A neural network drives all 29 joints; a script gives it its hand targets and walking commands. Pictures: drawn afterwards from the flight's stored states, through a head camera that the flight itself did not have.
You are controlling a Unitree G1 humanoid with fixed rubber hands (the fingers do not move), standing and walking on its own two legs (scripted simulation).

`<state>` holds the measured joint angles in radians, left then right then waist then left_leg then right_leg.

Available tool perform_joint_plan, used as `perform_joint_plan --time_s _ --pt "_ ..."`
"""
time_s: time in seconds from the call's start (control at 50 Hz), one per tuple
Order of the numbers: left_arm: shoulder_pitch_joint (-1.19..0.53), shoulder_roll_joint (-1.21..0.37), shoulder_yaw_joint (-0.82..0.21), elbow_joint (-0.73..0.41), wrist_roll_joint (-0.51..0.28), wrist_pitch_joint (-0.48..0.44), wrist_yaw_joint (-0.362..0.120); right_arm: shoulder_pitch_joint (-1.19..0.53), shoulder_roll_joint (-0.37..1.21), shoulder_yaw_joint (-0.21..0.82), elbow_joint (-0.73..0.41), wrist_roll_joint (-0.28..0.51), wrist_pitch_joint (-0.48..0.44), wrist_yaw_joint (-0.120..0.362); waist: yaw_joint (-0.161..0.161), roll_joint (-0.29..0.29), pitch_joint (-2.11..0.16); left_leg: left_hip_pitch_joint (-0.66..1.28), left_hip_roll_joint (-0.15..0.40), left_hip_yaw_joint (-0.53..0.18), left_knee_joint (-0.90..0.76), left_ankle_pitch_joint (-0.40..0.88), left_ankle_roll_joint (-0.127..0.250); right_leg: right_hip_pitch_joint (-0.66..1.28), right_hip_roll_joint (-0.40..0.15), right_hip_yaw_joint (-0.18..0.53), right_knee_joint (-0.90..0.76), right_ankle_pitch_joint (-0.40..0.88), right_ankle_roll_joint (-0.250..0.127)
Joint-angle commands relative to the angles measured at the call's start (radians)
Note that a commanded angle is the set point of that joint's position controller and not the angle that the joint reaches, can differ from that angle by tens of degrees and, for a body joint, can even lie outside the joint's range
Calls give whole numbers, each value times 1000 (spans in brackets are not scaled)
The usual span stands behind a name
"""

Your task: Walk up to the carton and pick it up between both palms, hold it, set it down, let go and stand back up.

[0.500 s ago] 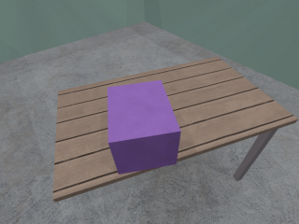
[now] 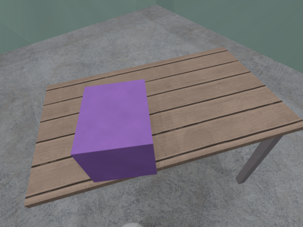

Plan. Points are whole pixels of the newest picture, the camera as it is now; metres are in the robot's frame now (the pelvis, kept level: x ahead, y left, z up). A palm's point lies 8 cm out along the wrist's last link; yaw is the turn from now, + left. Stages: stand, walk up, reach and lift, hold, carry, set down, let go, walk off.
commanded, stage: walk up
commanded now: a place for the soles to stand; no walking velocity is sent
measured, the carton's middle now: (120, 129) +0.44 +0.14 -0.03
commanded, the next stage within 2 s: stand in 1.66 s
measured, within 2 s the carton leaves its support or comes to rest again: neither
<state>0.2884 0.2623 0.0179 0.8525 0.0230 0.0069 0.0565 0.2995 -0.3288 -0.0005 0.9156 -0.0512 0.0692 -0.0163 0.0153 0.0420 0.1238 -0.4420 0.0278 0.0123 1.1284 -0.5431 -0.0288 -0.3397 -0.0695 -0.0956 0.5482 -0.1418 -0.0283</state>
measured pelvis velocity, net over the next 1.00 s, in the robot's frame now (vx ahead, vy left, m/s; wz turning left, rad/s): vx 0.00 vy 0.07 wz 0.13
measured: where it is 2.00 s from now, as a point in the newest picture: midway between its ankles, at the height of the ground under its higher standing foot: outside the picture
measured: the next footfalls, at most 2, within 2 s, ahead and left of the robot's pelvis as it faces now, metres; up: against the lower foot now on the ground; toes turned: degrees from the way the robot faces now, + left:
left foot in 0.28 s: +0.00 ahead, +0.22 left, +0.00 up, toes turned +12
right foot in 0.68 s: +0.06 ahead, -0.02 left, +0.00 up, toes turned +7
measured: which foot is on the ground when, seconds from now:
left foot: up 0.00-0.26, down 0.28-1.00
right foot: down 0.00-0.30, up 0.32-0.66, down 0.68-1.00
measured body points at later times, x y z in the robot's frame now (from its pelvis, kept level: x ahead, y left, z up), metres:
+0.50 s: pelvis -0.02 +0.09 +0.01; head +0.00 +0.13 +0.46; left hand +0.01 +0.36 -0.14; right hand +0.03 -0.16 -0.11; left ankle -0.04 +0.21 -0.73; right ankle +0.03 -0.06 -0.68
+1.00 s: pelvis +0.00 +0.07 +0.01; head +0.01 +0.06 +0.46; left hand +0.02 +0.33 -0.13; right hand +0.08 -0.17 -0.13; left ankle -0.03 +0.21 -0.73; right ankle +0.02 -0.03 -0.73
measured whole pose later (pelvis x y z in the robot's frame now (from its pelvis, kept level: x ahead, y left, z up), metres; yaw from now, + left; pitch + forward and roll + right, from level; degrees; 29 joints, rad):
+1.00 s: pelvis +0.00 +0.07 +0.01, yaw +8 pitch -1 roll +0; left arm 0.23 0.24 -0.03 0.97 0.00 0.00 0.00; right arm 0.31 -0.25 0.03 0.88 -0.02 -0.03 -0.02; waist 0.00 0.02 0.02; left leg -0.18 0.03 -0.02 0.47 -0.27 -0.03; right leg -0.22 0.03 -0.03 0.46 -0.23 -0.03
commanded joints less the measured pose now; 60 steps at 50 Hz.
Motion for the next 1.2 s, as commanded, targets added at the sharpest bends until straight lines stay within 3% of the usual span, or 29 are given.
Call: perform_joint_plan --time_s 0.0,0.08,0.16,0.18,0.2,0.22,0.24,0.26,0.28,0.3,0.32,0.36,0.4,0.44,0.54,0.58,0.6,0.62,0.64,0.66,0.68,0.7,0.72,0.74,0.78,0.9,1.04,1.18 --pt "-14 154 53 -76 14 -28 41 73 -66 -54 -67 -12 27 29 -15 -113 -67 -69 14 -122 160 106 -25 14 -314 297 -283 -226 -193" --pt "-69 186 54 -92 22 -27 33 57 -48 -51 -91 24 15 51 -11 -213 -68 -57 7 -76 -24 121 -35 14 -268 192 -277 -338 -155" --pt "-81 224 54 -92 37 -7 6 89 -50 -54 -100 38 -8 54 -1 -299 -112 72 12 -24 -313 18 -20 11 -261 152 -223 -421 -128" --pt "-88 226 50 -87 37 5 -2 114 -50 -58 -94 41 -18 51 -8 -292 -132 134 4 -3 -393 49 -10 0 -252 139 -186 -433 -116" --pt "-115 228 44 -87 40 16 -8 158 -49 -67 -81 43 -27 50 -39 -249 -138 224 -7 30 -514 160 9 -40 -235 108 -128 -455 -92" --pt "-116 201 31 -82 48 26 -14 205 -56 -82 -60 48 -35 45 -65 -144 -129 281 -31 30 -619 231 14 -82 -182 52 6 -491 -56" --pt "-87 143 8 -71 48 35 -28 225 -75 -89 -52 59 -41 36 -69 17 -94 235 -30 -31 -702 233 4 -116 -108 -35 178 -520 -21" --pt "-64 55 -14 -99 32 41 -42 220 -132 -100 -83 51 -38 28 -68 235 -34 139 148 -384 -833 23 44 -254 -8 -68 383 -600 27" --pt "-53 55 -11 -97 19 51 -37 108 -125 -81 -133 66 -43 10 -13 132 69 -34 234 -523 -872 -57 50 -288 -20 57 459 -503 54" --pt "-77 107 0 -94 -4 59 -32 75 -229 -105 -131 75 -41 -3 -39 154 87 -186 306 -590 -981 -253 116 -191 -42 128 434 -467 40" --pt "-116 115 -2 -97 -11 52 -32 10 -180 -98 -128 72 -45 -13 -24 154 140 -160 225 -502 -992 -215 104 -187 -41 146 436 -367 34" --pt "-22 101 -16 -14 0 34 -35 30 -44 -53 -119 46 -66 -11 11 146 18 142 126 -295 -833 240 79 -239 -17 129 371 -292 52" --pt "16 102 -21 22 28 20 -30 79 -27 -50 -126 41 -88 -6 2 137 -106 316 133 -268 -751 551 93 -221 -4 121 357 -274 61" --pt "-53 93 -27 3 38 15 -23 139 4 -45 -114 37 -105 1 -40 113 -162 390 152 -269 -724 706 109 -168 4 123 286 -275 69" --pt "-119 52 -33 -3 24 29 -25 130 -35 -60 -143 10 -101 -13 -68 120 -141 398 200 -268 -705 700 176 -97 26 102 116 -257 60" --pt "-89 48 -27 8 23 25 -29 111 -55 -60 -145 10 -95 -13 -49 108 -117 320 206 -253 -693 683 177 0 44 91 8 -207 41" --pt "-64 57 -22 18 22 21 -32 83 -66 -57 -148 12 -93 -13 -24 81 -99 271 205 -241 -674 695 166 60 44 89 -74 -113 26" --pt "-15 55 -24 35 18 11 -35 67 -66 -47 -141 16 -91 -9 3 46 -117 216 187 -218 -654 668 142 165 32 105 -172 35 9" --pt "18 73 -17 50 16 0 -36 68 -42 -35 -138 23 -93 -4 12 9 -142 158 151 -181 -627 623 106 269 -6 166 -161 165 -9" --pt "52 99 -10 64 15 -6 -37 104 -8 -21 -138 32 -98 -1 1 -52 -190 104 95 -132 -590 521 77 356 -71 241 -125 287 -33" --pt "48 115 -5 66 3 -5 -37 122 25 -9 -146 34 -101 -3 -18 -105 -185 57 42 -89 -565 351 68 367 -115 312 -143 265 -61" --pt "12 130 -4 80 -35 -1 -38 131 58 7 -134 44 -88 -9 -38 -124 -147 170 9 -43 -599 182 62 178 -155 319 -192 67 -117" --pt "-36 116 -8 78 -38 3 -44 100 54 8 -124 33 -80 -13 -42 -134 -85 226 15 -62 -644 193 65 66 -131 316 -230 -86 -106" --pt "-58 84 -20 74 -38 6 -50 81 34 5 -119 28 -83 -13 -38 -140 -44 241 23 -88 -671 234 70 17 -88 279 -249 -139 -79" --pt "-55 73 -25 61 -26 3 -48 67 -11 -2 -104 29 -90 -8 -21 -121 -2 190 34 -91 -684 307 74 44 -41 238 -239 -108 -47" --pt "-34 97 -17 84 -19 -14 -50 50 -14 9 -75 29 -111 -9 -11 -91 -122 221 45 -74 -706 349 65 175 -30 225 -196 36 -42" --pt "-25 99 -21 106 -19 -11 -47 42 -16 16 -45 30 -103 -10 -8 -37 -96 228 56 -70 -727 331 68 140 -16 219 -186 -4 -37" --pt "2 100 -29 132 -15 -14 -46 45 -38 15 -17 31 -101 -9 -8 -24 -72 236 72 -82 -752 328 79 116 1 215 -167 -14 -28"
